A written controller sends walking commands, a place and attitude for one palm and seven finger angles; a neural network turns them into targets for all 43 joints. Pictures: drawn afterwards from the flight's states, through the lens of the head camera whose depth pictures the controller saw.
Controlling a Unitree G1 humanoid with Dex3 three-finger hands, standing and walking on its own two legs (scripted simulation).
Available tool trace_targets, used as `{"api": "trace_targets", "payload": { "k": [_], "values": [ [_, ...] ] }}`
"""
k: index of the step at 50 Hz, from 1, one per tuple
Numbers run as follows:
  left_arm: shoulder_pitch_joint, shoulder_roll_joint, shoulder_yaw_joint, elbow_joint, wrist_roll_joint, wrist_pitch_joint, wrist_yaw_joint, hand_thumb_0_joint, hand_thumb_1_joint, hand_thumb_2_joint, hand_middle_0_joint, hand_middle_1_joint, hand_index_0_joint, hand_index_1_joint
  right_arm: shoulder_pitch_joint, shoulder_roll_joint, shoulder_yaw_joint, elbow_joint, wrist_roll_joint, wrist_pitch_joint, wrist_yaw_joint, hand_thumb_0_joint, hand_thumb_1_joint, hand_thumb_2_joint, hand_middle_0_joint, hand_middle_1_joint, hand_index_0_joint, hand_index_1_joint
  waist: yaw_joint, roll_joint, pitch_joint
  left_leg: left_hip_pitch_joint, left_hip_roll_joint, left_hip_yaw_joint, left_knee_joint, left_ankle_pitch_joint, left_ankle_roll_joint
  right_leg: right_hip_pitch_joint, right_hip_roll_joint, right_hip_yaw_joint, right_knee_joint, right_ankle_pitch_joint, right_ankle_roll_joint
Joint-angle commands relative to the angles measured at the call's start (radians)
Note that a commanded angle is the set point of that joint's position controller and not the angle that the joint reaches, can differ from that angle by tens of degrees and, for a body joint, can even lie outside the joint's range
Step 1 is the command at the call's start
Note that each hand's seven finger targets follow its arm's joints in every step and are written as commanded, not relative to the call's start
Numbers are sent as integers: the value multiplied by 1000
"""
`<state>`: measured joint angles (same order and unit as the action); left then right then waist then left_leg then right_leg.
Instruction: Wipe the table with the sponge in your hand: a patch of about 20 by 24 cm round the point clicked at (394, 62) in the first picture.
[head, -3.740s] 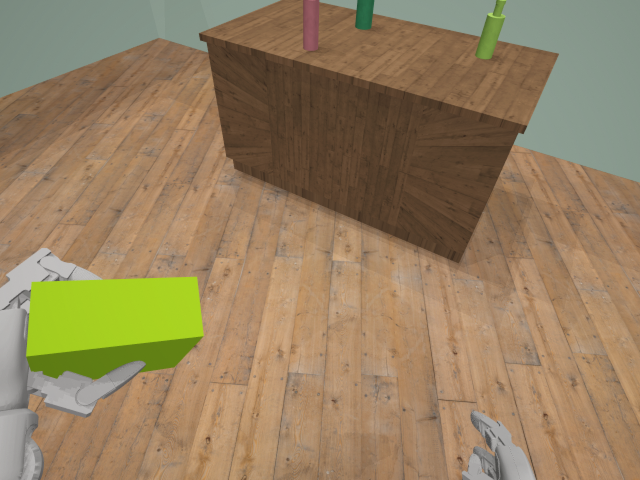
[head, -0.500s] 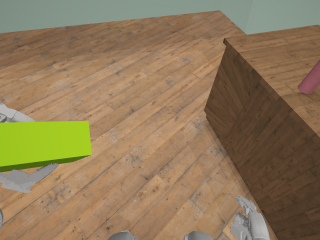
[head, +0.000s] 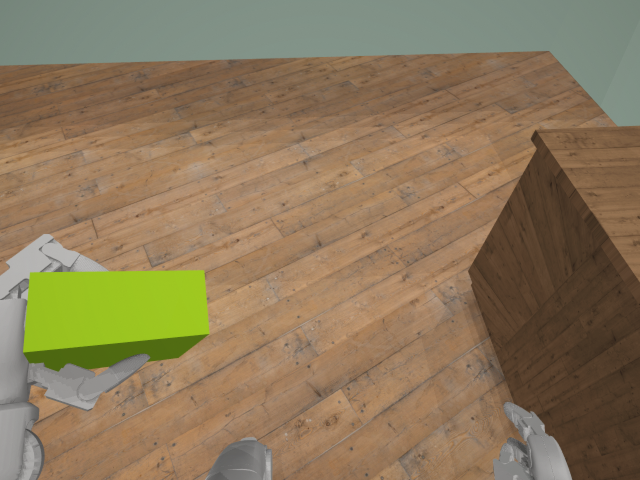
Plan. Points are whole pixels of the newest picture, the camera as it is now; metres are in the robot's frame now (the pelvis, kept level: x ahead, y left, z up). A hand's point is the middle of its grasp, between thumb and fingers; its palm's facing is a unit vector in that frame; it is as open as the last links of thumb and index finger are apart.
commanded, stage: turn to face it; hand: left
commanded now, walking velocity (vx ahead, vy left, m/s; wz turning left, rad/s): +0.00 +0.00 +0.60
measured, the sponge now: (144, 321) +0.24 +0.18 +0.13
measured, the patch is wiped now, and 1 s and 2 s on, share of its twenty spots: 0.00 0.00 0.00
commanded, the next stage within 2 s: none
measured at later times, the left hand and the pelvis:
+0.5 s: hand (114, 268) +0.27 +0.20 +0.18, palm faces +0.40 -0.79 -0.46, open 10.2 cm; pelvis +0.05 -0.02 -0.02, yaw -4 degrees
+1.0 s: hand (227, 263) +0.28 +0.11 +0.18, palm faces +0.13 -0.88 -0.47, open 10.2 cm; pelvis -0.01 -0.05 +0.00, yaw -20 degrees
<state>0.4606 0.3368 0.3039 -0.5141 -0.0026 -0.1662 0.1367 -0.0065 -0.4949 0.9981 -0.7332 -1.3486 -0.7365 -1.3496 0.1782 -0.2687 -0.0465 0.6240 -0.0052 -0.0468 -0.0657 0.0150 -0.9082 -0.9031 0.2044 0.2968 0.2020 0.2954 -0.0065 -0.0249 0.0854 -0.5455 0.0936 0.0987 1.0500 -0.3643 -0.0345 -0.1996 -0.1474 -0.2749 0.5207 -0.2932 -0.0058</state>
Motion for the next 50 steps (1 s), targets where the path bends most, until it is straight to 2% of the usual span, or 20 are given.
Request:
{"api": "trace_targets", "payload": {
  "k": [1,4,5,6,7,8,9,10,13,16,20,23,24,25,26,28,30,33,40,50],
  "values": [
    [-4,267,252,-398,-37,-91,68,0,100,1300,-1200,-1600,-1200,-1600,-86,-7,-12,-221,-2,-43,0,0,-900,-900,200,300,200,300,53,-100,-187,50,2,70,-286,-31,4,173,-262,131,-77,612,-115],
    [59,233,251,-385,-53,-81,83,0,100,1300,-1200,-1600,-1200,-1600,-26,-6,-19,-230,0,-32,-1,0,-900,-900,200,300,200,300,3,-53,-287,267,-99,150,-508,134,0,141,-194,48,164,645,-54],
    [45,228,252,-376,-56,-91,88,0,100,1300,-1200,-1600,-1200,-1600,-8,-22,-27,-226,5,-29,-8,0,-900,-900,200,300,200,300,-27,34,-337,417,-95,125,-589,248,9,78,-140,34,319,570,-16],
    [45,212,246,-385,-57,-114,88,0,100,1300,-1200,-1600,-1200,-1600,-18,-40,-37,-227,8,-27,-10,0,-900,-900,200,300,200,300,-22,242,-350,595,61,-85,-616,467,81,-122,-28,46,519,160,31],
    [56,220,244,-372,-59,-136,88,0,100,1300,-1200,-1600,-1200,-1600,-10,-70,-40,-223,11,-34,-4,0,-900,-900,200,300,200,300,-4,425,-361,688,344,-464,-618,941,246,-354,84,128,708,-400,53],
    [55,254,249,-266,-34,-140,80,0,100,1300,-1200,-1600,-1200,-1600,4,-57,-32,-208,15,-37,9,0,-900,-900,200,300,200,300,-11,271,-308,662,376,-506,-610,971,281,-424,93,235,789,-414,26],
    [48,247,249,-192,-39,-130,60,0,100,1300,-1200,-1600,-1200,-1600,-30,-72,-29,-193,12,-37,13,0,-900,-900,200,300,200,300,-12,169,-272,561,363,-416,-634,826,255,-415,51,268,774,-319,25],
    [16,242,252,-211,-42,-124,49,0,100,1300,-1200,-1600,-1200,-1600,-23,-81,-43,-180,22,-31,14,0,-900,-900,200,300,200,300,-12,164,-264,535,344,-349,-633,721,256,-419,34,269,721,-271,38],
    [-77,207,187,-366,-31,-120,35,0,100,1300,-1200,-1600,-1200,-1600,-57,-56,-19,-176,18,-52,26,0,-900,-900,200,300,200,300,8,289,-224,439,237,-77,-665,581,173,-330,46,214,527,-111,48],
    [-92,176,133,-364,-32,-107,28,0,100,1300,-1200,-1600,-1200,-1600,-53,-43,3,-181,11,-96,34,0,-900,-900,200,300,200,300,8,331,-195,320,259,-30,-722,429,143,-194,80,171,353,-76,57],
    [-136,172,138,-253,-24,-83,25,0,100,1300,-1200,-1600,-1200,-1600,-48,-44,6,-175,7,-118,36,0,-900,-900,200,300,200,300,23,260,-172,299,294,-7,-679,279,110,-128,107,141,223,-84,69],
    [-141,177,156,-143,-22,-64,19,0,100,1300,-1200,-1600,-1200,-1600,-43,-35,6,-178,12,-105,36,0,-900,-900,200,300,200,300,35,184,-169,261,250,55,-522,143,54,-39,124,133,54,32,64],
    [-168,186,149,-121,-20,-63,14,0,100,1300,-1200,-1600,-1200,-1600,-39,-24,7,-176,15,-97,37,0,-900,-900,200,300,200,300,25,63,-153,243,198,75,-388,69,27,-42,69,224,-40,131,34],
    [-189,217,162,-114,-15,-65,17,0,100,1300,-1200,-1600,-1200,-1600,-40,0,12,-185,15,-90,36,0,-900,-900,200,300,200,300,17,-172,-153,139,74,96,-194,-108,-18,-18,-68,482,-124,378,-44],
    [-191,242,192,-106,-26,-59,23,0,100,1300,-1200,-1600,-1200,-1600,-90,12,28,-203,8,-92,33,0,-900,-900,200,300,200,300,35,-295,-152,4,-23,20,4,-301,-40,9,-205,702,-184,588,-134],
    [-148,227,196,-106,-44,-47,20,0,100,1300,-1200,-1600,-1200,-1600,-101,-13,12,-191,16,-71,37,0,-900,-900,200,300,200,300,32,-225,-180,4,-7,-108,180,-168,-50,-18,-182,744,-226,391,-99],
    [-63,220,202,-160,-52,-70,24,0,100,1300,-1200,-1600,-1200,-1600,-105,13,39,-183,10,-40,39,0,-900,-900,200,300,200,300,26,-82,-228,-73,-10,-122,245,-58,-65,107,-123,612,-140,453,-130],
    [-50,233,205,-241,-58,-93,32,0,100,1300,-1200,-1600,-1200,-1600,-112,-11,28,-180,15,-14,44,0,-900,-900,200,300,200,300,24,-20,-276,-63,-20,-119,212,-14,-68,156,-85,537,-137,453,-104],
    [54,257,264,-230,-72,-113,48,0,100,1300,-1200,-1600,-1200,-1600,-97,-61,-11,-203,12,7,49,0,-900,-900,200,300,200,300,46,-22,-287,22,-52,-108,-65,-60,-51,122,-67,655,-249,209,-85],
    [-46,199,161,-164,-44,-85,24,0,100,1300,-1200,-1600,-1200,-1600,-53,-80,-13,-233,21,73,58,0,-900,-900,200,300,200,300,39,-112,-255,305,-109,-43,-469,-141,7,-84,15,704,-380,-122,-39]
  ]
}}
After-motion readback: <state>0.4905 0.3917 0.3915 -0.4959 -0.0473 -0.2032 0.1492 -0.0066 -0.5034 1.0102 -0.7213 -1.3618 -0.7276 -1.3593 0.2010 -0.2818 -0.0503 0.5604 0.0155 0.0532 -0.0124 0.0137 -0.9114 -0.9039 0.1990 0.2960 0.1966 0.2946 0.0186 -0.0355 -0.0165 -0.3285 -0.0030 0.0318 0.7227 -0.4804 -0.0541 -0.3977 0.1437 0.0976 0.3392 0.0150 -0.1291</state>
